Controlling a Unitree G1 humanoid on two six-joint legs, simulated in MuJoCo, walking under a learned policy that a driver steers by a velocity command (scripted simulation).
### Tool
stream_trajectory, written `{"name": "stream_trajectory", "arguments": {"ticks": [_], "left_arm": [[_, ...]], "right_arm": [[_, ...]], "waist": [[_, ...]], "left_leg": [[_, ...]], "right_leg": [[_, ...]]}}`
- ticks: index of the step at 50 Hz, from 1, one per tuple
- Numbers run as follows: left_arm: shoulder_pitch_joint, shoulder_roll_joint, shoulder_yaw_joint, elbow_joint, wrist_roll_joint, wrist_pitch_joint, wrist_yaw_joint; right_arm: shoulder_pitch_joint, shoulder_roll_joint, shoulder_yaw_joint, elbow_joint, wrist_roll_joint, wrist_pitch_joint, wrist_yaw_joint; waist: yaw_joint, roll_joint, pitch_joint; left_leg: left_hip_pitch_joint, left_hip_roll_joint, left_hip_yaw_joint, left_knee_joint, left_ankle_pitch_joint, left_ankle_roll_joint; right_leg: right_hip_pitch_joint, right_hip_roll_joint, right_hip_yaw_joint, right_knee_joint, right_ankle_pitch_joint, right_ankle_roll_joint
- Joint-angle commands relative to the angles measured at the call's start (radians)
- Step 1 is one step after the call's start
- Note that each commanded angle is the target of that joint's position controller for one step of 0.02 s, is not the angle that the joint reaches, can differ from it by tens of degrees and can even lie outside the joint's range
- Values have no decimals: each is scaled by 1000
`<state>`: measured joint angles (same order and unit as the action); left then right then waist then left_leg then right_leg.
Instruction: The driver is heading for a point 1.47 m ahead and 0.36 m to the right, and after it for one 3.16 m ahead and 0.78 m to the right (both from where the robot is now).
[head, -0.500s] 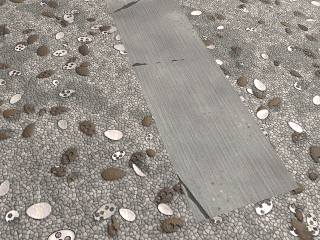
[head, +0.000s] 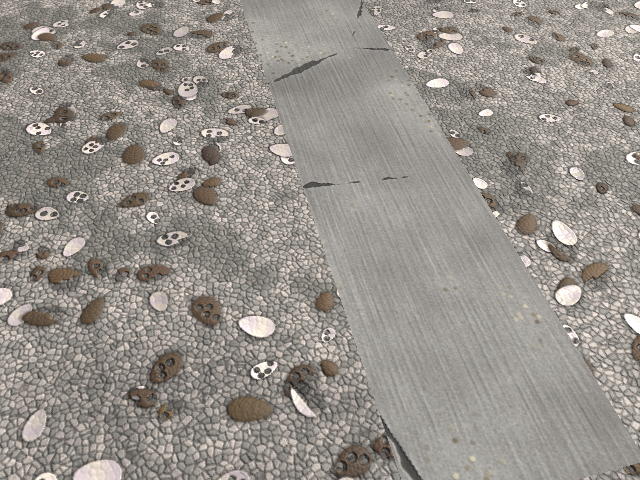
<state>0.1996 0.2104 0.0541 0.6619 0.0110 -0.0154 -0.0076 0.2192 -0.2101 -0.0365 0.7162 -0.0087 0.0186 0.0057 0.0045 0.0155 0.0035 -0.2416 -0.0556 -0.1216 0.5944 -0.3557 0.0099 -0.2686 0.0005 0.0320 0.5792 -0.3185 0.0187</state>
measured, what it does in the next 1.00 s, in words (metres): walks ahead, turning right: right foot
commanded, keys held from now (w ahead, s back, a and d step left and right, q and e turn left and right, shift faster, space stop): e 0.12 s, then w+e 0.54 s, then w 0.22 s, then w+q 0.12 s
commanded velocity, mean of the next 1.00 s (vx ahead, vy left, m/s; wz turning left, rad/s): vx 0.32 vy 0.00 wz -0.36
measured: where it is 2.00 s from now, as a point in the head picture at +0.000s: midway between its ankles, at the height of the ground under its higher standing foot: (464, 348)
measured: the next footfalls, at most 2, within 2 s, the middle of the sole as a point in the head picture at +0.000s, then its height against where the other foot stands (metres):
right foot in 0.50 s outside the picture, level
left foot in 1.04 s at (419, 470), level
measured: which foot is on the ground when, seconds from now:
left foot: down 0.00-0.50, up 0.52-1.00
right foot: down 0.00-0.22, up 0.24-0.48, down 0.50-1.00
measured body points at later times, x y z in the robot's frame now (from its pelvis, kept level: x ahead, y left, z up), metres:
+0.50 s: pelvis +0.08 -0.08 -0.02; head +0.10 -0.10 +0.43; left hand +0.34 +0.13 -0.08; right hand +0.05 -0.38 -0.15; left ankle -0.02 +0.12 -0.72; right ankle +0.12 -0.19 -0.73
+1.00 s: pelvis +0.31 -0.17 +0.00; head +0.34 -0.20 +0.45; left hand +0.42 +0.09 -0.11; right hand +0.46 -0.47 -0.07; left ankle +0.51 -0.14 -0.71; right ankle +0.12 -0.19 -0.73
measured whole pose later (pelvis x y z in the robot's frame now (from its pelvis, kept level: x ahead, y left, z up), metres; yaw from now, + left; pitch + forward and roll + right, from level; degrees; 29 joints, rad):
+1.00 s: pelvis +0.31 -0.17 +0.00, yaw -24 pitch +3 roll +1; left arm 0.45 0.27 0.04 0.78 -0.01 -0.04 0.02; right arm -0.01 -0.26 -0.03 0.68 0.01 -0.10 0.06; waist 0.09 0.03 0.01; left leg -0.56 -0.02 0.01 0.49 0.01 0.04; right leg 0.07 0.10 0.16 0.30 -0.40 -0.10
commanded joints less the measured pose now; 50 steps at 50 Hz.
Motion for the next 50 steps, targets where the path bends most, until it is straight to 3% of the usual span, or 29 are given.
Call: {"name": "stream_trajectory", "arguments": {"ticks": [1,3,6,7,9,10,11,12,13,14,16,18,20,22,23,24,25,26,27,28,29,30,32,34,37,40,46,48,50], "left_arm": [[-34,133,34,-87,-12,-9,3],[-54,165,44,-108,-19,-3,4],[-69,179,52,-130,-28,9,2],[-61,168,50,-130,-29,14,3],[-56,152,44,-145,-39,23,4],[-70,141,39,-162,-42,21,3],[-90,115,29,-186,-42,13,3],[-109,114,26,-208,-51,2,1],[-160,147,33,-223,-51,-6,2],[-153,156,39,-223,-55,-11,3],[-135,142,32,-217,-42,-8,-6],[-141,120,19,-219,-29,-2,-24],[-117,114,14,-210,-36,3,-34],[-44,145,30,-188,-35,7,-29],[38,166,46,-160,-29,8,-24],[157,205,72,-119,-30,11,-18],[314,259,94,-96,-38,10,-6],[315,384,94,-128,-33,-10,-7],[282,309,73,-152,-23,-32,-14],[243,266,55,-141,-12,-44,-13],[190,246,49,-144,-12,-52,-14],[128,231,43,-150,-6,-51,-13],[76,212,34,-150,0,-51,-3],[102,201,29,-120,-15,-55,10],[190,192,25,-54,-29,-53,27],[236,195,26,-5,-28,-51,34],[293,200,28,68,-28,-43,32],[294,201,27,85,-25,-34,34],[272,215,27,90,-20,-29,36]], "right_arm": [[-19,-110,-40,-68,0,-16,-7],[-27,-130,-53,-77,2,-14,-17],[-17,-133,-66,-83,4,-10,-25],[-2,-121,-66,-84,0,-10,-23],[14,-125,-69,-94,1,-17,-12],[37,-142,-72,-92,8,-24,-7],[89,-171,-78,-80,14,-35,-4],[112,-224,-89,-68,21,-46,-4],[135,-229,-91,-64,16,-62,-10],[153,-231,-90,-52,15,-74,-18],[97,-222,-87,-50,27,-70,-25],[46,-235,-85,-46,24,-57,-30],[-2,-259,-90,-46,23,-56,-27],[4,-277,-92,-32,36,-63,-20],[7,-271,-90,-26,42,-67,-18],[33,-239,-79,-22,34,-74,-17],[16,-188,-64,-47,1,-83,-20],[40,-100,-36,-125,-8,-109,-15],[-2,-209,-56,-113,38,-132,-6],[-51,-237,-61,-116,52,-143,-2],[-50,-216,-55,-101,29,-148,-9],[-37,-205,-55,-81,0,-147,-15],[-15,-204,-59,-55,-12,-129,-10],[-20,-185,-53,-40,-18,-112,-9],[-137,-145,-34,-63,-14,-109,-8],[-250,-127,-24,-87,0,-117,9],[-388,-125,-15,-131,19,-139,43],[-382,-128,-15,-134,22,-144,54],[-297,-156,-29,-117,21,-144,53]], "waist": [[-11,-29,-56],[-14,-33,-64],[-23,-60,-91],[-31,-70,-117],[-42,-38,-94],[-55,19,-50],[-69,116,-14],[-67,223,47],[-98,199,108],[-90,125,118],[-65,83,92],[-59,100,65],[-44,126,44],[-6,114,-4],[37,86,-44],[86,24,-106],[160,-136,-129],[84,-418,-216],[114,-243,-206],[92,-164,-82],[50,-76,-26],[12,-49,-8],[-26,-92,-19],[-28,-78,-30],[18,-70,-11],[61,-104,13],[108,-104,76],[102,-112,72],[54,-142,0]], "left_leg": [[17,52,-24,-53,313,8],[32,48,-3,-20,332,5],[27,42,33,37,314,2],[33,33,50,41,216,1],[19,38,41,-8,-65,31],[35,77,-18,-72,-186,72],[99,174,-160,-165,-255,144],[147,350,-384,-272,-204,248],[172,460,-500,-302,-48,314],[216,489,-493,-284,62,323],[269,440,-322,-266,149,242],[148,357,-129,-307,163,174],[14,290,23,-326,155,130],[-14,279,92,-261,219,104],[-29,266,137,-156,328,87],[-63,225,206,41,445,59],[-277,167,263,413,292,-5],[-583,-8,110,726,-250,-39],[-691,30,-18,828,-168,-20],[-734,75,-6,796,-72,9],[-659,118,-1,698,12,21],[-573,148,0,605,83,18],[-460,150,18,535,166,-1],[-450,133,44,461,227,-30],[-480,113,57,264,369,-56],[-430,84,71,75,496,-55],[-460,67,99,-81,449,0],[-441,58,122,-101,370,35],[-292,4,170,-107,282,81]], "right_leg": [[57,-58,91,-59,373,-46],[37,-60,124,-43,422,-70],[25,-67,192,-21,468,-114],[20,-60,209,-22,365,-126],[-52,-20,208,0,30,-132],[-146,22,165,57,-114,-115],[-283,83,80,182,-209,-81],[-434,93,16,327,-241,-65],[-575,25,60,498,-334,-57],[-659,0,109,590,-329,-57],[-692,-56,111,535,-221,-46],[-506,-70,17,420,-110,-34],[-279,-49,-57,284,-53,-37],[-99,3,-112,167,21,-54],[23,51,-151,105,66,-72],[183,98,-169,77,74,-98],[377,13,43,8,50,-162],[501,-280,787,-292,-234,-355],[492,-337,926,-406,-462,-391],[391,-332,806,-386,-424,-359],[265,-283,671,-357,-257,-319],[171,-230,554,-343,-100,-285],[81,-163,424,-365,97,-265],[82,-143,332,-361,270,-264],[133,-127,260,-355,395,-235],[142,-109,228,-360,370,-196],[289,-178,257,-325,412,-202],[346,-199,240,-295,537,-196],[379,-185,196,-187,905,-173]]}}
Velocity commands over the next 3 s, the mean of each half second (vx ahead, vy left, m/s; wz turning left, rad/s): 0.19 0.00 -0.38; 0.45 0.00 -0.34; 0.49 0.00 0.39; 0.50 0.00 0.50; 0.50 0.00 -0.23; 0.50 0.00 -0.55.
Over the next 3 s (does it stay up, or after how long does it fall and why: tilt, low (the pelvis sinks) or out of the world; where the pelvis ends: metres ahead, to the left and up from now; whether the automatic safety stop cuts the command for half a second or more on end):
stays up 1.38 -0.29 0.01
